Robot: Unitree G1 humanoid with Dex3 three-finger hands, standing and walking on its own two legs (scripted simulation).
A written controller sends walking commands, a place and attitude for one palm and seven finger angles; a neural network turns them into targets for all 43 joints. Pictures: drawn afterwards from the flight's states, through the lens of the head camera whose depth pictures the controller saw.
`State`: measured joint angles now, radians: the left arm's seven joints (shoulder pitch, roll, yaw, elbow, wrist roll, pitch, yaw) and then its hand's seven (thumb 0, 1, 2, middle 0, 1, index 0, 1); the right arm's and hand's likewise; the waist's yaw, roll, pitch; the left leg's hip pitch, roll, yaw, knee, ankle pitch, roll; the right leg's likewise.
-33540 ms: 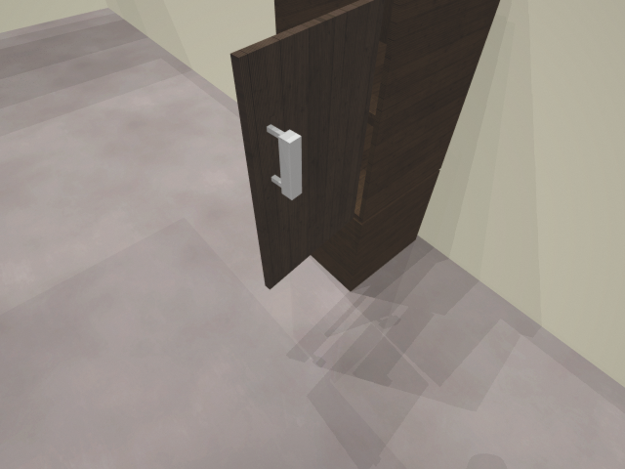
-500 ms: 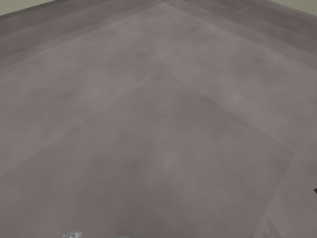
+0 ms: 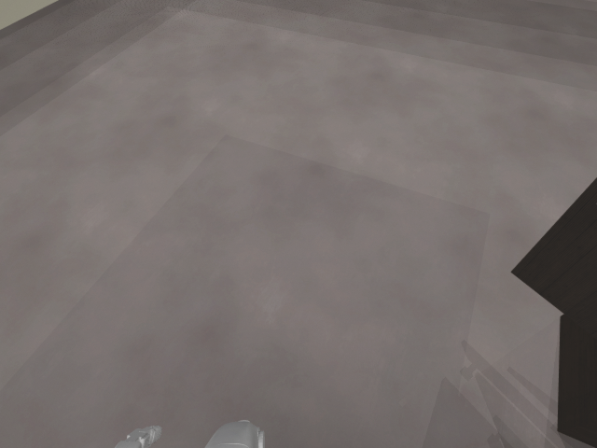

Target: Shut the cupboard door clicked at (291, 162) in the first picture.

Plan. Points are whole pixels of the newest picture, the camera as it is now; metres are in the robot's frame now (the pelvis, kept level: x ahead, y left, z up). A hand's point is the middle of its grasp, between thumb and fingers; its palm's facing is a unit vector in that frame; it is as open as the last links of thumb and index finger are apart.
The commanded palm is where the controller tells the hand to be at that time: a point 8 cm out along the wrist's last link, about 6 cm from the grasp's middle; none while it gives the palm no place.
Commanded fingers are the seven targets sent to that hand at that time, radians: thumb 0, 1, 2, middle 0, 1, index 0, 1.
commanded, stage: turn to face it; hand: left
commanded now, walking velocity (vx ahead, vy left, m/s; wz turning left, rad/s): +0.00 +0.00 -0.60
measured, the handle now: out of the picture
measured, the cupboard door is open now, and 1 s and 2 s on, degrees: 62 62 62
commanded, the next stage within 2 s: take the last steps up to it in 1.40 s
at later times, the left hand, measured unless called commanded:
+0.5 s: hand (195, 416) +0.18 +0.18 -0.16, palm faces -0.28 -0.93 -0.24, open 7.4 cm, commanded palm none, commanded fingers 0.00 0.90 0.90 -0.20 -0.30 -0.20 -0.30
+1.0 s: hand (222, 386) +0.23 +0.15 -0.17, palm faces -0.52 -0.83 -0.20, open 7.4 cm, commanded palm none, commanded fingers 0.00 0.90 0.90 -0.20 -0.30 -0.20 -0.30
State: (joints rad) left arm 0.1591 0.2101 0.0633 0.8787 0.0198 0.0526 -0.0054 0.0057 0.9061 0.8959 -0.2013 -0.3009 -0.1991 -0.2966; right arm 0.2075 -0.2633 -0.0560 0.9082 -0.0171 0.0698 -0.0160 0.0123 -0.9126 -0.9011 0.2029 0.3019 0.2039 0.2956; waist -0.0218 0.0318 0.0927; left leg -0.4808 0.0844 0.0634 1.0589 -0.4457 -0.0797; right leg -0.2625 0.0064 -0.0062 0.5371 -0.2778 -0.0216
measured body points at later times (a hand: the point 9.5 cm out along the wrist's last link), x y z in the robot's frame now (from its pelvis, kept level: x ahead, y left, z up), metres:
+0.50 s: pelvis +0.01 +0.01 +0.00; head +0.06 -0.01 +0.44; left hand +0.20 +0.23 -0.14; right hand -0.01 -0.26 -0.15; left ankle +0.04 +0.14 -0.73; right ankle -0.03 -0.11 -0.72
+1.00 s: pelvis +0.04 +0.02 +0.00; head +0.10 +0.02 +0.45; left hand +0.26 +0.19 -0.16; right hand -0.02 -0.25 -0.12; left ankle +0.12 +0.10 -0.73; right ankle -0.06 -0.08 -0.67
